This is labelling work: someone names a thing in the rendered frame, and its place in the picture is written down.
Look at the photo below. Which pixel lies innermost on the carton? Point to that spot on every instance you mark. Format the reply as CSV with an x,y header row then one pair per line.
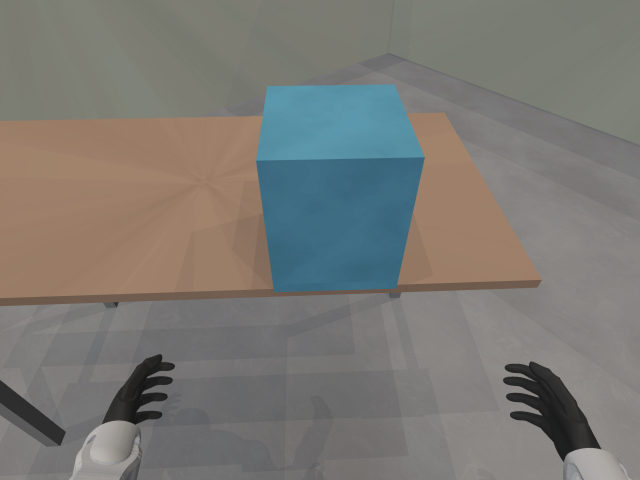
x,y
339,168

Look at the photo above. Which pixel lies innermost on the right robot hand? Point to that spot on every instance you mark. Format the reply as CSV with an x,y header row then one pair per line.
x,y
562,421

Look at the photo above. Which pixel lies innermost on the left robot hand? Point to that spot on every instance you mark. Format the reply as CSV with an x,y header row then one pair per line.
x,y
129,398

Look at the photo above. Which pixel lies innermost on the robot right forearm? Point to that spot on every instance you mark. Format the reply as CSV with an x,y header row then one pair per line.
x,y
593,464

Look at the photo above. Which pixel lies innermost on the robot left forearm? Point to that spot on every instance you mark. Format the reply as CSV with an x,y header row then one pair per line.
x,y
110,452

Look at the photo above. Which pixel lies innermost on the table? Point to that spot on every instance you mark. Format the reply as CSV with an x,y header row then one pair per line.
x,y
154,209

